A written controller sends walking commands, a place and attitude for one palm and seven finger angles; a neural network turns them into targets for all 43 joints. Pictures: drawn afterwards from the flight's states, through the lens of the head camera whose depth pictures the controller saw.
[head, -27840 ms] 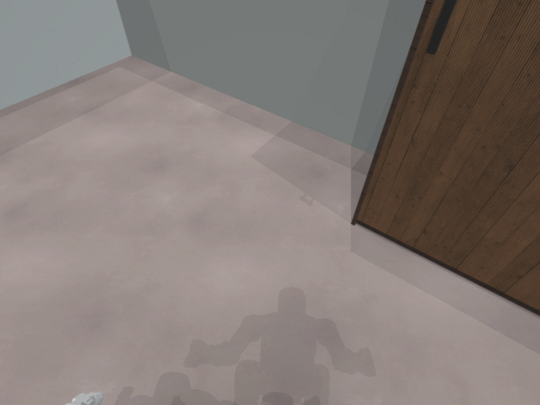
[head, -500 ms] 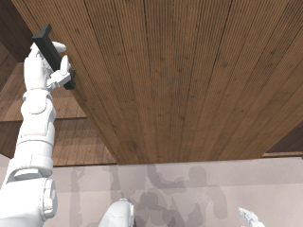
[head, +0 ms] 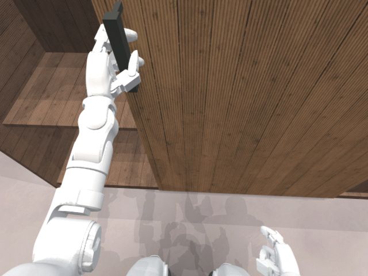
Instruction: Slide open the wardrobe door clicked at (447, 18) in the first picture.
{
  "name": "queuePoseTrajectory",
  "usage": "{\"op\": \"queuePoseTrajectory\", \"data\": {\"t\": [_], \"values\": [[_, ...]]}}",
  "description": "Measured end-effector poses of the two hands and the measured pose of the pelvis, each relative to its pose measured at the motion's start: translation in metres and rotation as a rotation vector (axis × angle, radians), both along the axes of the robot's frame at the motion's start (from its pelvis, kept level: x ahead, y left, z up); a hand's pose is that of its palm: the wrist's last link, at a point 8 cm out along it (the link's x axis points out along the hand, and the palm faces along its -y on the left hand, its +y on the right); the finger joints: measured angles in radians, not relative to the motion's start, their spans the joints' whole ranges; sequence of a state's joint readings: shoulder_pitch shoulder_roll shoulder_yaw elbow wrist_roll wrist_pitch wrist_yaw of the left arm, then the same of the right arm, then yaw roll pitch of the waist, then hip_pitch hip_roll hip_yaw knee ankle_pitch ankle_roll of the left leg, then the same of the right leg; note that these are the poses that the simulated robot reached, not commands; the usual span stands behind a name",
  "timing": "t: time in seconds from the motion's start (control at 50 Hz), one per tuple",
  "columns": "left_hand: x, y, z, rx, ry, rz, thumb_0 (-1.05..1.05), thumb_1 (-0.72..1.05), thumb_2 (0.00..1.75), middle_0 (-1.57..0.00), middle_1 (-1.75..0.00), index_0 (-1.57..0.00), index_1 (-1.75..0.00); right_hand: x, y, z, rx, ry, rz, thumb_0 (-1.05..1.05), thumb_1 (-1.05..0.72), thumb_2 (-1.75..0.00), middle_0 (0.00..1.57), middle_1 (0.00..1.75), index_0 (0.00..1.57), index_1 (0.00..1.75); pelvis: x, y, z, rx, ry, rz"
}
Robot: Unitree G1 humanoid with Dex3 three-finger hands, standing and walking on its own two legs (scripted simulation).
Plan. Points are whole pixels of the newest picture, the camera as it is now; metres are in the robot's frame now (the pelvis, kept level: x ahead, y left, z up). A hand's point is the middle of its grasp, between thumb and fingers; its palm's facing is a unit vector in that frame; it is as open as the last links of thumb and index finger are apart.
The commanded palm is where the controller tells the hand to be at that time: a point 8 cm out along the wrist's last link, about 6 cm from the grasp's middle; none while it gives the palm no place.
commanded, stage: stop walking and hold the door there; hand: left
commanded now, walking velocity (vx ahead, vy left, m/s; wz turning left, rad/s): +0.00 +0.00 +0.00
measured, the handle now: (126, 50) +0.49 +0.14 +0.19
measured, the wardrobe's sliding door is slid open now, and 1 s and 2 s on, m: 0.58 0.58 0.58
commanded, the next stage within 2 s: loosen the grip on the handle in 0.50 s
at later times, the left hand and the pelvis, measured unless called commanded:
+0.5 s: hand (136, 74) +0.43 +0.12 +0.18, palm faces +0.11 -0.99 -0.11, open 6.2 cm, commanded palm +0.41 +0.14 +0.16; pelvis +0.00 -0.01 +0.00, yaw +0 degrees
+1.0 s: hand (131, 72) +0.43 +0.12 +0.19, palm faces +0.12 -0.99 -0.11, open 13.2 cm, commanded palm +0.40 +0.17 +0.18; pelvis -0.04 -0.02 +0.00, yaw -3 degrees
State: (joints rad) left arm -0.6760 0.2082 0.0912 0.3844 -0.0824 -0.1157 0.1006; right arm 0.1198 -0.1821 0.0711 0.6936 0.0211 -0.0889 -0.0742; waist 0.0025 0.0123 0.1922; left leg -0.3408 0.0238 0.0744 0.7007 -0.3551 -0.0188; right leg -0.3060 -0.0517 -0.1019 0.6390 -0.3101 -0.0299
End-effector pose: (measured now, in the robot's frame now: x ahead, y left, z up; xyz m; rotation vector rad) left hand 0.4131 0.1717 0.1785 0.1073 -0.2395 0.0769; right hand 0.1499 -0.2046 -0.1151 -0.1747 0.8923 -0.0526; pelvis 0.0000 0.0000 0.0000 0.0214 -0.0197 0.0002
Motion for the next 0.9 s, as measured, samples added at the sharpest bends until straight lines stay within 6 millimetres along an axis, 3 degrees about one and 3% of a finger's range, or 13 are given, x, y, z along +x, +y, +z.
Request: {"op": "queuePoseTrajectory", "data": {"t": [0.2, 0.38, 0.6, 0.68, 0.76, 0.9], "values": [[-0.002, 0.000, 0.001, -0.029, 0.030, -0.036, -0.04, 0.76, 0.79, -0.42, -1.40, -0.21, -1.38, -0.001, -0.017, 0.027, -0.071, -0.024, -0.010, 0.01, -0.91, -0.90, 0.20, 0.30, 0.20, 0.30, -0.001, 0.011, 0.010, -0.037, 0.011, -0.024], [-0.004, -0.004, 0.003, 0.021, 0.047, 0.027, -0.06, 0.77, 0.80, -0.42, -1.40, -0.15, -1.38, -0.008, -0.030, 0.013, -0.032, -0.008, -0.043, 0.01, -0.90, -0.90, 0.21, 0.30, 0.20, 0.30, -0.002, -0.008, 0.006, -0.033, 0.023, -0.022], [-0.005, -0.003, 0.005, 0.012, 0.071, 0.018, -0.05, 0.77, 0.79, -0.42, -1.40, -0.17, -1.37, -0.026, -0.047, 0.016, -0.098, 0.031, -0.103, 0.01, -0.91, -0.90, 0.20, 0.30, 0.20, 0.30, 0.000, -0.003, 0.006, -0.022, 0.023, -0.024], [0.009, 0.004, 0.004, 0.015, 0.152, -0.010, -0.06, 0.65, 0.77, -0.42, -1.40, -0.23, -1.38, -0.039, -0.050, 0.027, -0.071, -0.031, -0.123, 0.01, -0.91, -0.90, 0.20, 0.30, 0.20, 0.30, -0.007, -0.008, 0.009, -0.003, 0.057, -0.025], [-0.003, 0.006, 0.010, -0.058, 0.113, 0.026, -0.04, 0.51, 0.72, -0.43, -1.40, -0.33, -1.39, -0.060, -0.059, 0.032, -0.058, -0.087, -0.131, 0.01, -0.90, -0.90, 0.21, 0.30, 0.20, 0.30, -0.014, -0.010, 0.008, 0.000, 0.064, -0.032], [-0.008, 0.002, 0.011, -0.010, 0.085, 0.060, -0.01, 0.01, 0.47, -0.41, -1.38, -0.23, -1.29, -0.119, -0.079, 0.021, -0.071, 0.010, -0.193, 0.00, -0.90, -0.90, 0.21, 0.30, 0.20, 0.30, -0.031, -0.017, 0.004, -0.007, 0.068, -0.031]]}}
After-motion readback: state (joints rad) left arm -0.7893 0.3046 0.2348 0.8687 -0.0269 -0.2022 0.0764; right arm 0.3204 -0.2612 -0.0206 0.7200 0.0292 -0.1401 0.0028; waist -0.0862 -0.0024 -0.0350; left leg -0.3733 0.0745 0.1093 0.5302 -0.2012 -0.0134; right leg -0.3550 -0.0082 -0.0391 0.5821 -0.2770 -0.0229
